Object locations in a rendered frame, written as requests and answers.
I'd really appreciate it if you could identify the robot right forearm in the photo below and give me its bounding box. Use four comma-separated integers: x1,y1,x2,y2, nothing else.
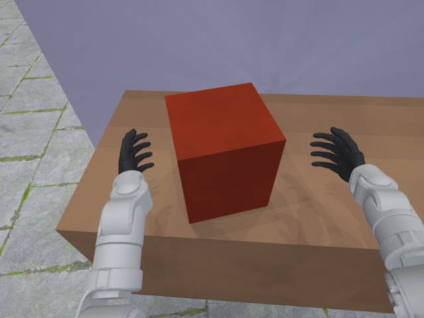
348,164,424,271

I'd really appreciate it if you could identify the pedestal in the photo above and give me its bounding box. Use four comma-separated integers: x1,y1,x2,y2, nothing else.
55,90,424,313

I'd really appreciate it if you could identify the left robot upper arm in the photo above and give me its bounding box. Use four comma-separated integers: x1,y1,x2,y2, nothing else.
78,304,145,318

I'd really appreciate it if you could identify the carton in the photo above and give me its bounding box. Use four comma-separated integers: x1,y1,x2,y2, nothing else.
165,83,286,224

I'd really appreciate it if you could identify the robot right hand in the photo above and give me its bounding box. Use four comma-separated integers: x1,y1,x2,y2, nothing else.
310,127,365,183

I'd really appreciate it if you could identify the right robot upper arm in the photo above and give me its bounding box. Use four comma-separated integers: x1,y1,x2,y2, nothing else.
384,264,424,318

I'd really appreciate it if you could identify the robot left forearm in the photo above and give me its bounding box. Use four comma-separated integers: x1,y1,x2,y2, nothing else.
75,170,153,318

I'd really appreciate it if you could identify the robot left hand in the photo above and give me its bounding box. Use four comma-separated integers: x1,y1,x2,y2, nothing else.
119,129,154,174

